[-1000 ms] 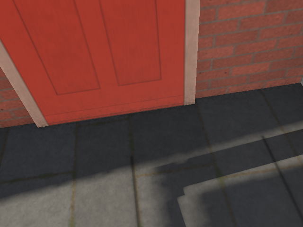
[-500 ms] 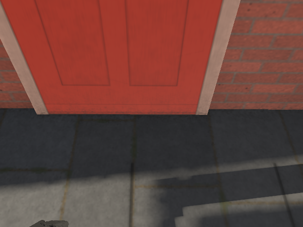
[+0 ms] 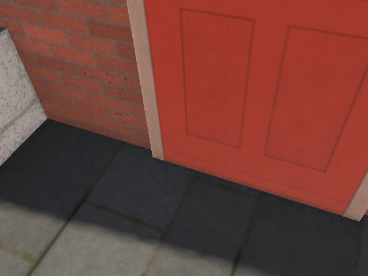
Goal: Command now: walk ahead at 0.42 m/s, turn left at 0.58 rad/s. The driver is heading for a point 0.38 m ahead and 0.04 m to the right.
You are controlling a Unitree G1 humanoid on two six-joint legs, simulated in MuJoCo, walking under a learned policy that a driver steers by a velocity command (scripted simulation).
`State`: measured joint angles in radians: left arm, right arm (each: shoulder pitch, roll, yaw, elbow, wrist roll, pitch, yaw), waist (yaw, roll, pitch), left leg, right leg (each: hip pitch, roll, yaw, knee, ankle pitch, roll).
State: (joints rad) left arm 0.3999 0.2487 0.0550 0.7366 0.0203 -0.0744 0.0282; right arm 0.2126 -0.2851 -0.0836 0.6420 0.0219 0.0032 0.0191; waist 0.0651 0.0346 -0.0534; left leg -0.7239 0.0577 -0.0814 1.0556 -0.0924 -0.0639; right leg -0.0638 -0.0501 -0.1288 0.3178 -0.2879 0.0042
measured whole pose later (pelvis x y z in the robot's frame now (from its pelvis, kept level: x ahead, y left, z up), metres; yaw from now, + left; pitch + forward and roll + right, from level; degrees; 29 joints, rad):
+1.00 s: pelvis +0.36 +0.11 -0.01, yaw +1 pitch -2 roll -1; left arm 0.17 0.23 0.01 0.85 0.04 -0.02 0.04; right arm 0.18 -0.24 0.01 0.85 -0.04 0.03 -0.02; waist 0.01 0.00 0.01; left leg -0.25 0.02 -0.04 0.57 -0.29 -0.01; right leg -0.32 0.00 -0.02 0.48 -0.13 0.01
